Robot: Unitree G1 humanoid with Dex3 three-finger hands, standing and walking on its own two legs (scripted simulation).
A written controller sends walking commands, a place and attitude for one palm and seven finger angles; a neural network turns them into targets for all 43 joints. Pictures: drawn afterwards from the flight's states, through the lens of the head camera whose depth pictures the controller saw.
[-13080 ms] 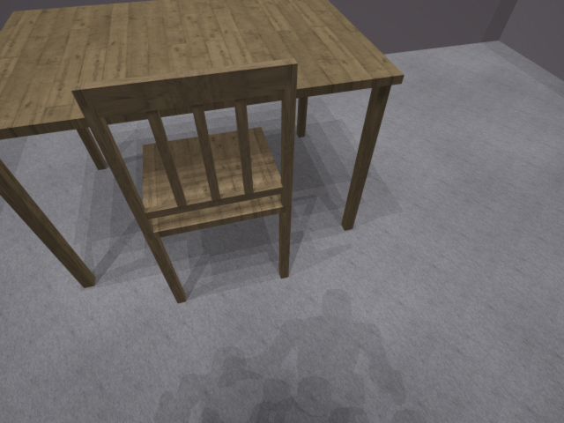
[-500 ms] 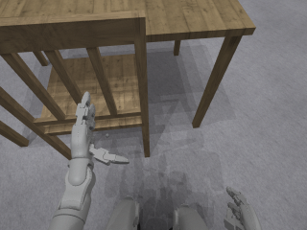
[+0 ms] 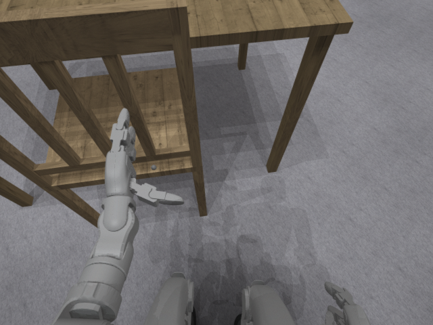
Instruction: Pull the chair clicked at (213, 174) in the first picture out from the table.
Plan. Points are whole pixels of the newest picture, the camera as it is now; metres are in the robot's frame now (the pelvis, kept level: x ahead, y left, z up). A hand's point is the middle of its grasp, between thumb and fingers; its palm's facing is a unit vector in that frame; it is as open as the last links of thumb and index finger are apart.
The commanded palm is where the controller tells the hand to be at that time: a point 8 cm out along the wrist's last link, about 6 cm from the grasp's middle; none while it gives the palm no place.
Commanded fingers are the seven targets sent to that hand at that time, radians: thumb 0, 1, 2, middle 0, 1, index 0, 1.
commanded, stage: aim the fingers beside a spindle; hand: left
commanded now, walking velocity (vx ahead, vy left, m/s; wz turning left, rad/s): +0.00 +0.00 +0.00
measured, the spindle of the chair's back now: (88, 119) +0.50 +0.28 +0.03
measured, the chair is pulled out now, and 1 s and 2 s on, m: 0.00 0.00 0.00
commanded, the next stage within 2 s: none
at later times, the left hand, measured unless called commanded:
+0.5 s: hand (153, 179) +0.37 +0.13 +0.02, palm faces +0.14 -0.99 +0.00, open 16.9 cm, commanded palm +0.34 +0.18 +0.03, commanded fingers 0.00 -0.50 0.30 -0.06 -0.08 -0.06 -0.08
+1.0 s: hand (149, 168) +0.39 +0.14 +0.03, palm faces +0.12 -0.99 -0.07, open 17.0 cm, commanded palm +0.35 +0.18 +0.02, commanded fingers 0.00 -0.50 0.30 -0.06 -0.08 -0.06 -0.08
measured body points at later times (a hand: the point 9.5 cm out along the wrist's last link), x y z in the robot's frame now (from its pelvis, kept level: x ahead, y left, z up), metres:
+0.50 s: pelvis +0.00 +0.01 +0.00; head +0.10 +0.01 +0.44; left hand +0.35 +0.18 +0.02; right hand +0.14 -0.24 -0.11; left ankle +0.05 +0.12 -0.62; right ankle +0.02 -0.08 -0.62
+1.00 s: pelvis +0.00 +0.01 +0.00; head +0.10 +0.01 +0.44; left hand +0.37 +0.19 +0.04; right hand +0.13 -0.23 -0.12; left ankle +0.05 +0.12 -0.62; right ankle +0.02 -0.08 -0.62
